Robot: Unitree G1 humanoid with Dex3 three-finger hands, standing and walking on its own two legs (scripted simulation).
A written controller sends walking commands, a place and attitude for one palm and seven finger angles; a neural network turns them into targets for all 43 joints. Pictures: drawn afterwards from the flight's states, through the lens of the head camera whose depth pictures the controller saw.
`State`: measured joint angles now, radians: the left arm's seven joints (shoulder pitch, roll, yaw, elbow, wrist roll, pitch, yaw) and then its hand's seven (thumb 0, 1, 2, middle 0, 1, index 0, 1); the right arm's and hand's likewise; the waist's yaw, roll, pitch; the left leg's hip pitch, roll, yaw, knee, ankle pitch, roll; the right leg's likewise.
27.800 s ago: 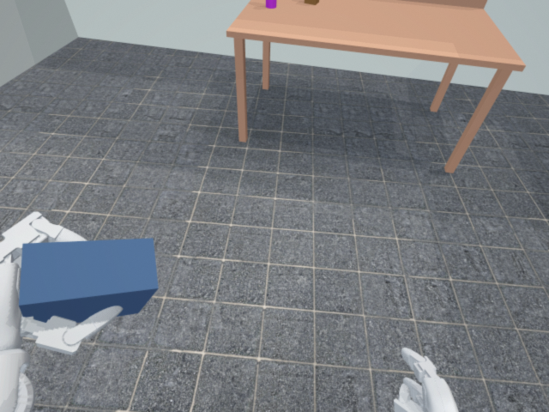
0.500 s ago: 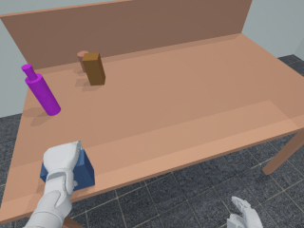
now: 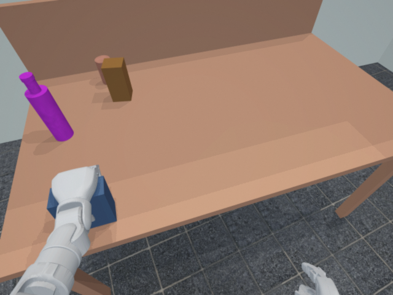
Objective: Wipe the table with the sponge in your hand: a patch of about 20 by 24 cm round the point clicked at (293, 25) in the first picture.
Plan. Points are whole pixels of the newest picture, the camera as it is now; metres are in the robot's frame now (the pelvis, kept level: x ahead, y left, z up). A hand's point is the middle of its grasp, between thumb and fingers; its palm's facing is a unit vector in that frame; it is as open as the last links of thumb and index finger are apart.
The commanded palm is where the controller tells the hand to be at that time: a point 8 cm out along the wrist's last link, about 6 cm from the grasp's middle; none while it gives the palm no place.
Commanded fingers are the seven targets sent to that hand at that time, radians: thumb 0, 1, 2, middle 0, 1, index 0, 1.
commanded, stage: wipe forward along the first lane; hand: left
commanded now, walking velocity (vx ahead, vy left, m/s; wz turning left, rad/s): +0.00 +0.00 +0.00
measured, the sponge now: (87, 209) +0.30 +0.30 -0.06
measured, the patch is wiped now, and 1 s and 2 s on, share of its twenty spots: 0.20 0.55 0.55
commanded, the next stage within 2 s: slide across to the middle lane in 1.34 s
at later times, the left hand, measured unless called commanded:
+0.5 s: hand (85, 178) +0.37 +0.32 -0.02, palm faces -0.13 +0.03 -0.99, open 9.8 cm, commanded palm +0.36 +0.30 +0.01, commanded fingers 0.00 0.10 1.30 -1.20 -1.60 -1.20 -1.60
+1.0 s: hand (84, 158) +0.42 +0.34 -0.02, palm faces -0.14 +0.03 -0.99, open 9.8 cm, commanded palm +0.42 +0.32 +0.01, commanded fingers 0.00 0.10 1.30 -1.20 -1.60 -1.20 -1.60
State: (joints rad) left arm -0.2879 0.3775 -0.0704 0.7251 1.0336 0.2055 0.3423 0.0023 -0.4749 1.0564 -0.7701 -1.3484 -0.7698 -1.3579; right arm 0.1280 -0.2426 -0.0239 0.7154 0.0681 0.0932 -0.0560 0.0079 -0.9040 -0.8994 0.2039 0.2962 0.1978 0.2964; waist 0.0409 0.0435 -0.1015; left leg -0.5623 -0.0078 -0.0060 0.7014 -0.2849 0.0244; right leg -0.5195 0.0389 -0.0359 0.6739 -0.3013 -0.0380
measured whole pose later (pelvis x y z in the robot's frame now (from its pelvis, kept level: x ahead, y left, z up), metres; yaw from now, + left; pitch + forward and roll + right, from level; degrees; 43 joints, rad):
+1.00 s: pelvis -0.01 +0.02 -0.03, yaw -1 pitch +19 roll -4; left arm -0.76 0.57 0.01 1.16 1.08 0.13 0.33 0.02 -0.52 1.12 -0.78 -1.34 -0.77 -1.38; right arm 0.26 -0.27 -0.01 0.71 0.05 0.09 -0.02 0.00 -0.90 -0.90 0.20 0.30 0.20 0.30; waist -0.07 0.03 -0.15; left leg -0.88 0.01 -0.02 0.88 -0.33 0.04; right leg -0.81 0.05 -0.05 0.80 -0.32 -0.02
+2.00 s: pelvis +0.03 +0.03 -0.01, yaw -2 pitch +20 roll -4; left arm -0.86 0.50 -0.05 1.22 1.07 0.22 0.35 0.00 -0.51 1.12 -0.76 -1.37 -0.75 -1.41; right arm 0.27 -0.24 -0.02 0.76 0.03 0.11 0.01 0.00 -0.90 -0.90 0.21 0.30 0.20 0.30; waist -0.10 0.04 -0.16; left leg -0.82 0.00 -0.01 0.82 -0.36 0.05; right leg -0.74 0.05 -0.03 0.71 -0.33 -0.01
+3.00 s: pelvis +0.03 +0.02 +0.00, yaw -1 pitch +16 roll -3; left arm -0.63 0.28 -0.17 1.03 1.01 0.35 0.46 -0.01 -0.48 1.12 -0.71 -1.43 -0.70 -1.47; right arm 0.20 -0.22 -0.04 0.74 0.06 0.18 0.03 0.00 -0.91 -0.90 0.20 0.30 0.20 0.30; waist -0.01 0.04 -0.18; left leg -0.68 -0.01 0.01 0.75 -0.35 0.05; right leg -0.62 0.04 -0.02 0.67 -0.33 -0.01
